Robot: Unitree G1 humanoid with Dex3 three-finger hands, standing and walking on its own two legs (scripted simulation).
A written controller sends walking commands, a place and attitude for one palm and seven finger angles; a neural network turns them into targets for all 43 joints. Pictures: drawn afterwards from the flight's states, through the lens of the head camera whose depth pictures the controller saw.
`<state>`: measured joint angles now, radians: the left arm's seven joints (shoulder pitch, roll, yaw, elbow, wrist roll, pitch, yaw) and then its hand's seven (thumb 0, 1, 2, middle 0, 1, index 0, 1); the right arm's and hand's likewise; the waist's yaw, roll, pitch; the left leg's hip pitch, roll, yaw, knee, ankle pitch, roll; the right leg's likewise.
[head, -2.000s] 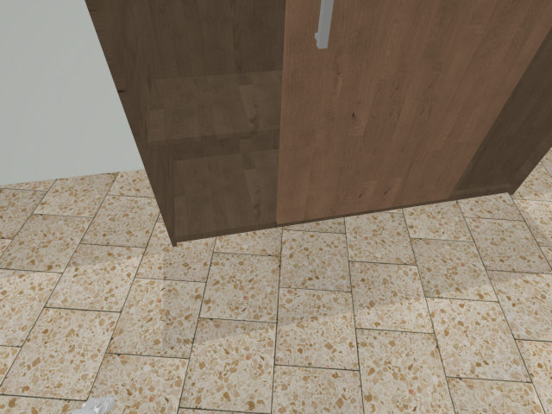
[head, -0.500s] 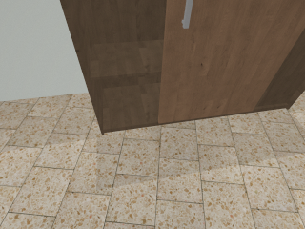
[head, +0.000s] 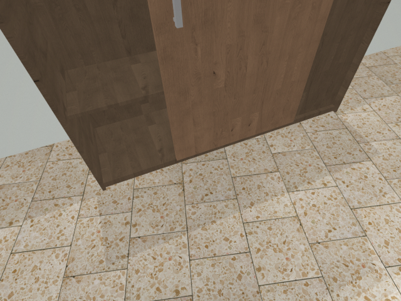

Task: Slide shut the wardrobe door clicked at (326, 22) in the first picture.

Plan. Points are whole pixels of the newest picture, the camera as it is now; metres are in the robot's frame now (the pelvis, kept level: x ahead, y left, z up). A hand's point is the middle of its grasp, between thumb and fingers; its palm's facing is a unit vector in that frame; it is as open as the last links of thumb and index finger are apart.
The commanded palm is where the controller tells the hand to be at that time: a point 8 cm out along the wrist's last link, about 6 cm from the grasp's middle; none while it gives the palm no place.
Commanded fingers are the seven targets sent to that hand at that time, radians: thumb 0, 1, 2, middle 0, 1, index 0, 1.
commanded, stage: walk to a spot facing it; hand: right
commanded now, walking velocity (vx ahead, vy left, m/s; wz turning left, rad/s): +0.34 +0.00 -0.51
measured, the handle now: out of the picture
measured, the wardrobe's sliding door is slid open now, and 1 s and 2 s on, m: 0.46 0.46 0.46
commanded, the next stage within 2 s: turn to face it in 0.62 s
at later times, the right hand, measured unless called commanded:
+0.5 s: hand (292, 264) +0.25 -0.19 -0.14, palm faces +0.18 +0.97 -0.19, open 7.4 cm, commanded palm none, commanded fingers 0.00 -0.90 -0.90 0.20 0.30 0.20 0.30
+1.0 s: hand out of the picture +0.15 -0.16 -0.17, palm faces +0.44 +0.88 -0.15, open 7.4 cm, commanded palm none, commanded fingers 0.00 -0.90 -0.90 0.20 0.30 0.20 0.30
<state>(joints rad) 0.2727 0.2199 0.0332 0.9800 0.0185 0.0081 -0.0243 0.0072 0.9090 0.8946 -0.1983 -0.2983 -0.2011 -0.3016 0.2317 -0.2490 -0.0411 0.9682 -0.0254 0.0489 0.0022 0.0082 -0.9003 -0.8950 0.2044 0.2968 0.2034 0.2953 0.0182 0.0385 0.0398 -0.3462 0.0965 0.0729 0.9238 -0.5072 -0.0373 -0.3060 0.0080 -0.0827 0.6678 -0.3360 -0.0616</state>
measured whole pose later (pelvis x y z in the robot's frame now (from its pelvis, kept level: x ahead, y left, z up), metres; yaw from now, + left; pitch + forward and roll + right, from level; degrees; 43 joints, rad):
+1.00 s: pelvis +0.27 -0.02 +0.01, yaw -19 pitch -2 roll +2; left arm 0.03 0.15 0.01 0.97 0.01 -0.02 0.01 0.00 0.91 0.90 -0.19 -0.30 -0.20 -0.30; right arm 0.38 -0.19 -0.03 1.10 -0.01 0.03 -0.02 0.01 -0.90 -0.90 0.20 0.30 0.20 0.29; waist -0.10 0.05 0.07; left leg -0.22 0.06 0.12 0.66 -0.47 -0.03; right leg -0.29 -0.06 -0.13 0.56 -0.25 -0.04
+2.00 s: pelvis +0.27 -0.03 +0.02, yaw +16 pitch +0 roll +1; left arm 0.25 0.18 0.03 0.94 0.02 0.00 0.02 0.01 0.91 0.89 -0.20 -0.30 -0.20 -0.30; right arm 0.12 -0.23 -0.07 0.91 -0.02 0.08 0.03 0.01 -0.91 -0.90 0.20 0.30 0.20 0.29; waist 0.02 0.00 0.09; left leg -0.37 0.03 0.06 0.81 -0.45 -0.04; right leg -0.19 -0.12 -0.22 0.50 -0.30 0.00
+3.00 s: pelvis +0.41 +0.07 +0.01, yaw +25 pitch -1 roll +1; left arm 0.38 0.15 0.05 1.15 0.02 0.00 0.00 0.01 0.91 0.89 -0.20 -0.30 -0.20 -0.30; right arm 0.23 -0.15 -0.06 1.05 -0.02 -0.07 -0.02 0.00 -0.94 -0.90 0.20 0.30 0.20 0.29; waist 0.01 -0.04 0.03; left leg -0.23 0.03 0.17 0.49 -0.26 0.03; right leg -0.39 -0.10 -0.08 1.07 -0.40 -0.01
